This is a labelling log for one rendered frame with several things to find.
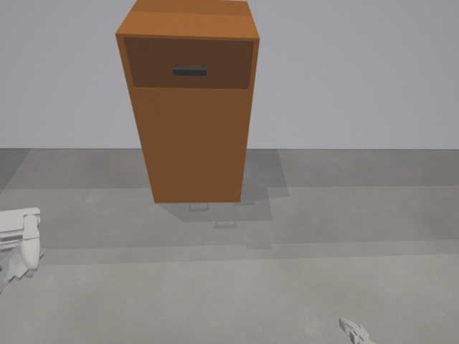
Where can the handle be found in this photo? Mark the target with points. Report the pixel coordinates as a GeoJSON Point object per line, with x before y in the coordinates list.
{"type": "Point", "coordinates": [190, 71]}

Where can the robot right hand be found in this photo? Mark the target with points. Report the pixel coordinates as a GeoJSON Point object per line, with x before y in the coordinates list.
{"type": "Point", "coordinates": [357, 333]}

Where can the drawer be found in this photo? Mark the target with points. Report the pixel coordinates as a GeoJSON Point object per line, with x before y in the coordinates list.
{"type": "Point", "coordinates": [152, 60]}

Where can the cabinet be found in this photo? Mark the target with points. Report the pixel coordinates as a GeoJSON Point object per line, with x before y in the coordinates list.
{"type": "Point", "coordinates": [194, 140]}

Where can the robot left hand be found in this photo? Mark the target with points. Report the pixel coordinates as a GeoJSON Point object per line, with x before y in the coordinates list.
{"type": "Point", "coordinates": [20, 236]}

